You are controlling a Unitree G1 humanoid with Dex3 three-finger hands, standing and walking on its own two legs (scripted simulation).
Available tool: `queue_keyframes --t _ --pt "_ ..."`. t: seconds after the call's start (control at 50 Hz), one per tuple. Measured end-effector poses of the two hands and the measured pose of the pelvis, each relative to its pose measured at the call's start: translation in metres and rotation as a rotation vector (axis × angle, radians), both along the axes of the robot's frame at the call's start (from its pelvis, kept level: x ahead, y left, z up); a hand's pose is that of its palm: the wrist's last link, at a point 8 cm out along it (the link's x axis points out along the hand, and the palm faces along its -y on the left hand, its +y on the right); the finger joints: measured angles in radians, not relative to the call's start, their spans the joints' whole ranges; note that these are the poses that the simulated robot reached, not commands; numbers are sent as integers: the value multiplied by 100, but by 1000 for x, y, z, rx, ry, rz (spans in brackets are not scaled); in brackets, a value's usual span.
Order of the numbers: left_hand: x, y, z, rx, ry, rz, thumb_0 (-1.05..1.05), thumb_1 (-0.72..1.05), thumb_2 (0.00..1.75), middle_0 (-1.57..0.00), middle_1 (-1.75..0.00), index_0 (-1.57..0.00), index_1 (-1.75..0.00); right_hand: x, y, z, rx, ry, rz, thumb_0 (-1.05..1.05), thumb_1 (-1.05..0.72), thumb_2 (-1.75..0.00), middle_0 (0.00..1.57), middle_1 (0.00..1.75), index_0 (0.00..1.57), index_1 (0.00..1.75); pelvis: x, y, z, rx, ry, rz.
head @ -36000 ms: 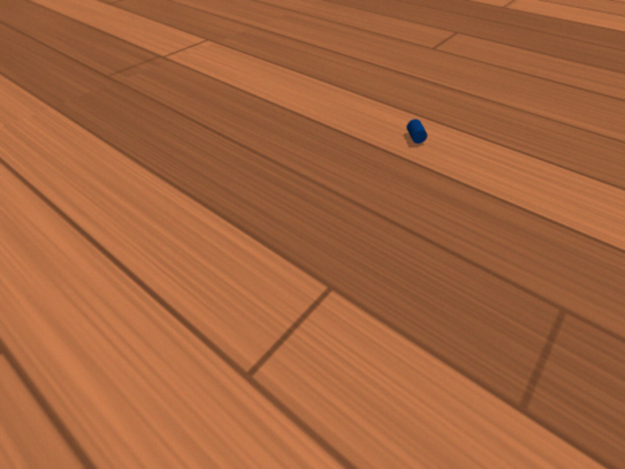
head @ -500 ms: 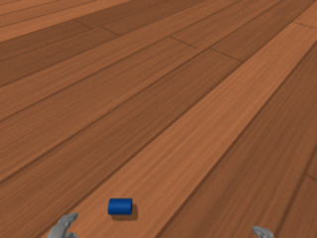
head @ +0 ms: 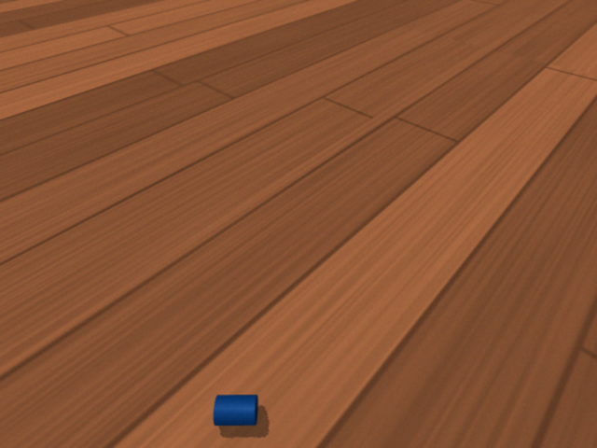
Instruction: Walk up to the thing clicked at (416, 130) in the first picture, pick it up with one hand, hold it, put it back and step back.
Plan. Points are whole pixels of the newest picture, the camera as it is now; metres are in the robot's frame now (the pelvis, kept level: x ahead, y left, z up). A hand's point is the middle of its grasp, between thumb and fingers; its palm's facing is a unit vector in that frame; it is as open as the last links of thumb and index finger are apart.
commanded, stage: stand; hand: left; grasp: from above
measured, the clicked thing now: (236, 409) +0.43 +0.23 -0.73
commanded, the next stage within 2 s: step back in 1.82 s
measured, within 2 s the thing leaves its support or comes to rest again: neither
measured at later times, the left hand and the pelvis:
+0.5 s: hand out of the picture +0.05 +0.22 -0.16, palm faces +0.02 -0.94 -0.33, open 7.4 cm; pelvis +0.00 -0.02 +0.00, yaw +0 degrees
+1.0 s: hand out of the picture +0.08 +0.22 -0.15, palm faces +0.01 -0.94 -0.34, open 7.4 cm; pelvis +0.01 -0.02 +0.01, yaw +0 degrees
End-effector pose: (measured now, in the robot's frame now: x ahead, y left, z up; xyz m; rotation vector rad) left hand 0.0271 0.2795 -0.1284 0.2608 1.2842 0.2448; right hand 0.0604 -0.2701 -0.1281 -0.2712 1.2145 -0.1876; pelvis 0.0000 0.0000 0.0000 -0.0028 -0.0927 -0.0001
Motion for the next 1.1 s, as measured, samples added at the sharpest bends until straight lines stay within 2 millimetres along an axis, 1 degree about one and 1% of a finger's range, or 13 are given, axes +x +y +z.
queue_keyframes --t 0.12,0.24,0.46,0.6,0.76,1.1 --pt "-3 1 5 18 1 1 1 91 90 -21 -30 -20 -30 -3 -8 0 4 7 -3 1 -91 -90 21 30 21 30 -3 -5 2 1 -5 3" --pt "-2 -2 8 24 -2 -3 1 91 90 -21 -30 -20 -30 -9 -19 1 -4 24 -9 1 -91 -90 21 30 20 30 -4 -11 3 -1 -5 4" --pt "11 -10 8 12 -6 -14 1 91 90 -21 -30 -20 -30 -18 -33 3 -21 63 -15 1 -91 -90 20 30 20 30 -2 -18 4 -2 3 2" --pt "22 -14 9 5 -18 -23 1 91 90 -21 -30 -20 -30 -13 -35 3 -21 61 -13 1 -91 -90 20 30 20 30 2 -20 5 -1 7 -2" --pt "35 -16 12 8 -35 -33 0 91 90 -21 -30 -20 -30 -3 -35 3 -14 45 -6 1 -91 -90 21 30 20 30 5 -22 6 0 13 -3" --pt "46 -14 14 14 -40 -42 1 91 90 -21 -30 -20 -30 11 -43 8 -24 31 -4 1 -91 -90 21 30 20 30 11 -24 6 0 23 -7"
